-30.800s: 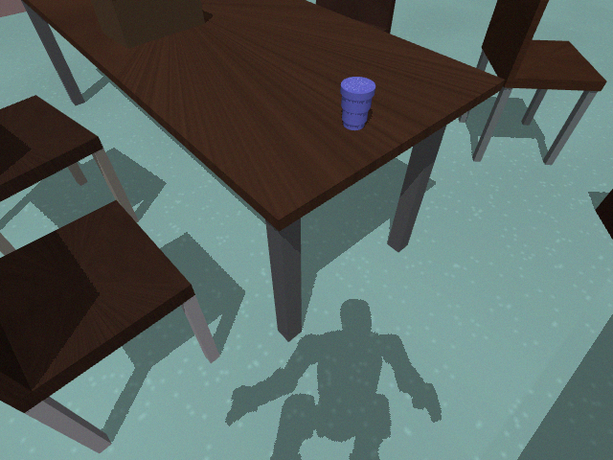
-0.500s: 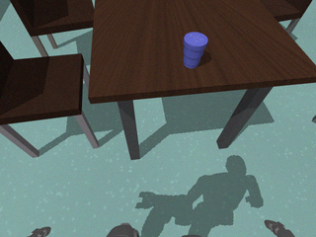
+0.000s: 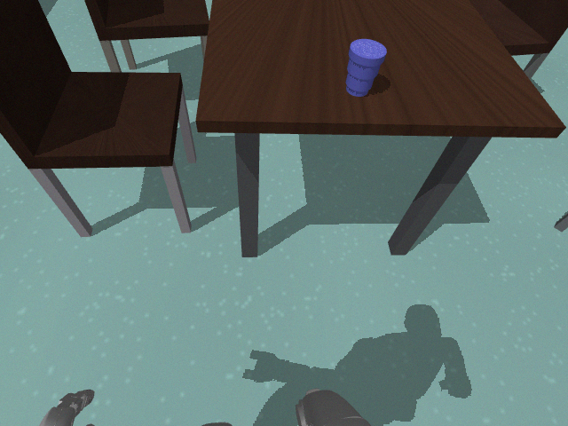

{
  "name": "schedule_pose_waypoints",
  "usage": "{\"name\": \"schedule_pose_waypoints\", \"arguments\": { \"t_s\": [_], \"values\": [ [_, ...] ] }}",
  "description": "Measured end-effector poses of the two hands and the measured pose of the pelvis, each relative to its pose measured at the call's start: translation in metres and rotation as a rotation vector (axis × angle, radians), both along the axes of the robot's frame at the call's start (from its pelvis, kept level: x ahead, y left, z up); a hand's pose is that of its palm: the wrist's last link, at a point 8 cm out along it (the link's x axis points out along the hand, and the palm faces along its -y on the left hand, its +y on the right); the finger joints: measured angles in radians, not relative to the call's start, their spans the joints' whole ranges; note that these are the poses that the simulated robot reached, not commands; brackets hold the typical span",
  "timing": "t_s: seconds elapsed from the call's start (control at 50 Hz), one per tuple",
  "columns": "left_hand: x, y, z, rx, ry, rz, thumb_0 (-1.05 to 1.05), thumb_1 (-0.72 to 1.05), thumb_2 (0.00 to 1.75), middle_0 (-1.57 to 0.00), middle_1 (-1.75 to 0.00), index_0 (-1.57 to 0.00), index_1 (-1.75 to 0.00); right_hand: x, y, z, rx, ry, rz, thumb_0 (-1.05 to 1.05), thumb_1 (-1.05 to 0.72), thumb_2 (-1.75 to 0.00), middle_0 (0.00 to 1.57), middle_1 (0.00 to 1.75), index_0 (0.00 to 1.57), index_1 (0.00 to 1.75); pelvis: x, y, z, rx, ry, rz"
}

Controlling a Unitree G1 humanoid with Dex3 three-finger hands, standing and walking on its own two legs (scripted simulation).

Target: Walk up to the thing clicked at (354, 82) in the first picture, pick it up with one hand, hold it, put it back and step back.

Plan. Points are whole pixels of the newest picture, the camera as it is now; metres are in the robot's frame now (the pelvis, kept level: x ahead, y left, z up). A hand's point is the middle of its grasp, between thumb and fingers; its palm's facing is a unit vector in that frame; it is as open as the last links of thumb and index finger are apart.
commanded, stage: step back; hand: right
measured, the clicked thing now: (362, 70) +0.79 -0.17 +0.04
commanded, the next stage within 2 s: stand in 1.96 s
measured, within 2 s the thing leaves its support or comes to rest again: neither
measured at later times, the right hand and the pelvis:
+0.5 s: hand out of the picture -0.09 -0.31 -0.16, palm faces -0.10 +0.91 -0.41, open 7.4 cm; pelvis -0.17 -0.04 -0.01, yaw +2 degrees
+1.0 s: hand out of the picture -0.24 -0.35 -0.16, palm faces -0.04 +0.92 -0.38, open 7.4 cm; pelvis -0.33 -0.07 +0.00, yaw -1 degrees
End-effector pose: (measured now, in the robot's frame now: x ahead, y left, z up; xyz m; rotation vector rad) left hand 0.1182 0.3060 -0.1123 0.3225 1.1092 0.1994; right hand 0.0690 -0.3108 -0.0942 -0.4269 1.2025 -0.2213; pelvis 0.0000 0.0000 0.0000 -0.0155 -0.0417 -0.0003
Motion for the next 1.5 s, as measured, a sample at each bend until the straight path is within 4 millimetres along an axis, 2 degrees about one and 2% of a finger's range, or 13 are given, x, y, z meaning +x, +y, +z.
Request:
{"name": "schedule_pose_waypoints", "arguments": {
  "t_s": [0.12,0.24,0.36,0.54,0.62,0.74,0.84,0.92,1.0,1.1,1.2,1.3,1.5],
  "values": [
    [-0.060,-0.005,-0.005,0.019,0.068,-0.004,0.01,0.90,0.90,-0.21,-0.30,-0.20,-0.30,-0.017,-0.016,0.005,-0.016,-0.079,0.007,0.01,-0.90,-0.90,0.21,0.30,0.21,0.30,-0.041,-0.012,-0.002,-0.007,0.003,-0.039],
    [-0.119,-0.025,-0.008,0.053,0.101,-0.019,0.01,0.91,0.90,-0.21,-0.30,-0.20,-0.30,-0.043,-0.046,-0.014,0.001,-0.135,0.011,0.01,-0.90,-0.90,0.21,0.30,0.21,0.30,-0.091,-0.034,-0.016,-0.027,-0.007,-0.058],
    [-0.173,-0.041,0.010,0.057,0.103,0.005,0.01,0.90,0.90,-0.21,-0.30,-0.20,-0.30,-0.093,-0.053,-0.018,0.031,-0.091,-0.012,0.01,-0.90,-0.90,0.21,0.30,0.21,0.30,-0.126,-0.041,-0.006,0.034,0.001,-0.038],
    [-0.199,-0.027,0.003,0.073,-0.037,0.016,0.01,0.90,0.90,-0.21,-0.30,-0.20,-0.30,-0.181,-0.041,-0.031,0.019,0.041,0.042,0.01,-0.90,-0.90,0.21,0.30,0.21,0.30,-0.192,-0.038,-0.018,0.036,-0.001,0.057],
    [-0.226,-0.027,0.000,0.057,-0.016,0.026,0.01,0.90,0.90,-0.21,-0.30,-0.20,-0.30,-0.215,-0.034,-0.025,0.035,0.051,0.042,0.01,-0.90,-0.90,0.21,0.30,0.21,0.30,-0.222,-0.038,-0.013,0.028,-0.017,0.048],
    [-0.279,-0.039,0.002,0.037,0.027,0.029,0.01,0.90,0.90,-0.21,-0.30,-0.20,-0.30,-0.242,-0.043,-0.012,0.025,-0.014,0.039,0.01,-0.90,-0.90,0.21,0.30,0.21,0.30,-0.262,-0.048,-0.005,0.005,0.001,0.016],
    [-0.332,-0.055,-0.004,0.054,0.072,-0.001,0.01,0.90,0.90,-0.21,-0.30,-0.20,-0.30,-0.259,-0.065,-0.018,0.032,-0.098,0.032,0.01,-0.90,-0.90,0.21,0.30,0.21,0.30,-0.298,-0.063,-0.014,0.008,0.004,-0.033],
    [-0.378,-0.069,0.002,0.051,0.106,0.019,0.01,0.90,0.90,-0.21,-0.30,-0.20,-0.30,-0.287,-0.077,-0.021,0.046,-0.088,0.003,0.01,-0.90,-0.90,0.21,0.30,0.21,0.30,-0.319,-0.073,-0.009,0.009,-0.011,-0.032],
    [-0.406,-0.071,0.012,0.057,0.105,0.057,0.01,0.90,0.90,-0.21,-0.30,-0.20,-0.30,-0.318,-0.083,-0.023,0.058,-0.037,0.000,0.01,-0.90,-0.90,0.21,0.30,0.21,0.30,-0.331,-0.074,-0.002,0.031,-0.009,-0.009],
    [-0.424,-0.059,0.017,0.067,0.072,0.092,0.01,0.90,0.90,-0.21,-0.30,-0.20,-0.30,-0.351,-0.081,-0.027,0.056,0.063,0.022,0.01,-0.90,-0.90,0.21,0.30,0.21,0.30,-0.339,-0.070,-0.002,0.026,-0.003,0.039],
    [-0.433,-0.042,0.009,0.059,0.095,0.103,0.01,0.90,0.90,-0.21,-0.30,-0.20,-0.30,-0.360,-0.064,-0.025,0.059,0.072,0.020,0.01,-0.90,-0.90,0.21,0.30,0.21,0.30,-0.344,-0.060,-0.003,0.049,-0.010,0.052],
    [-0.423,-0.042,0.007,0.044,0.116,0.077,0.01,0.90,0.90,-0.21,-0.30,-0.20,-0.30,-0.357,-0.055,-0.016,0.075,0.014,0.010,0.01,-0.90,-0.90,0.21,0.30,0.21,0.30,-0.341,-0.062,0.001,0.035,-0.003,0.040],
    [-0.385,-0.068,0.009,0.037,0.012,0.068,0.01,0.90,0.90,-0.21,-0.30,-0.20,-0.30,-0.324,-0.073,-0.025,0.065,0.016,0.013,0.01,-0.90,-0.90,0.21,0.30,0.21,0.30,-0.321,-0.076,-0.003,0.003,-0.009,0.050]
  ]
}}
